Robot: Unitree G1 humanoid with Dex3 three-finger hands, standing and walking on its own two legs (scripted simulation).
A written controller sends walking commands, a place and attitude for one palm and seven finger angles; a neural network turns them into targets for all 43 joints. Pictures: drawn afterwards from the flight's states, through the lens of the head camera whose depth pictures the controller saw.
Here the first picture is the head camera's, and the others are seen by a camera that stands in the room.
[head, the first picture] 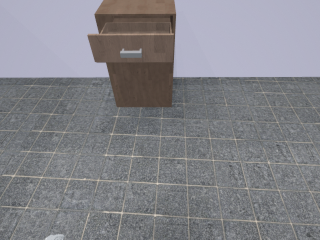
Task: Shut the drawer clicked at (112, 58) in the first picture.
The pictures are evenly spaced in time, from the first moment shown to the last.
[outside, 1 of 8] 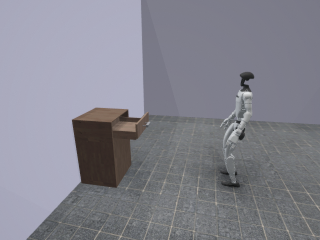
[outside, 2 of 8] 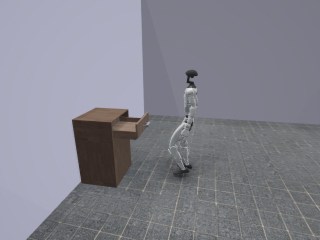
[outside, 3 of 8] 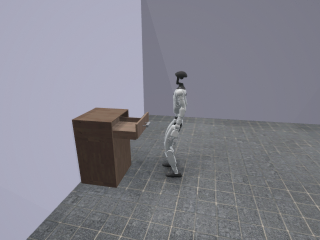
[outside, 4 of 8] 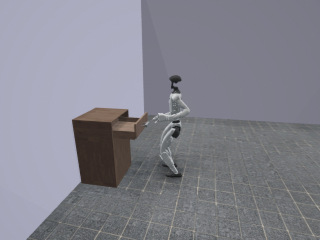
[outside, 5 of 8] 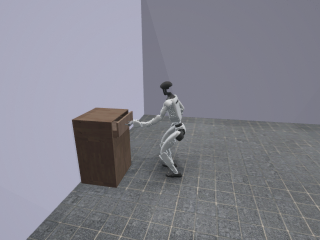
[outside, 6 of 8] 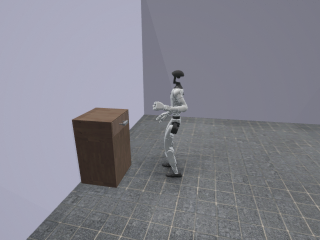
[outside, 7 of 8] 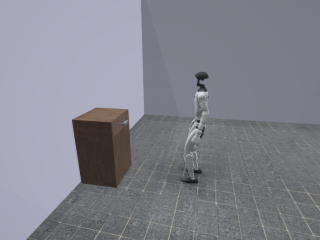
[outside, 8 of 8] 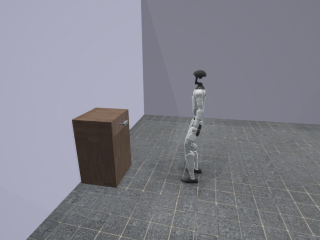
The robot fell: no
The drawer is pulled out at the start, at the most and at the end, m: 0.27 0.27 0.00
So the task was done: yes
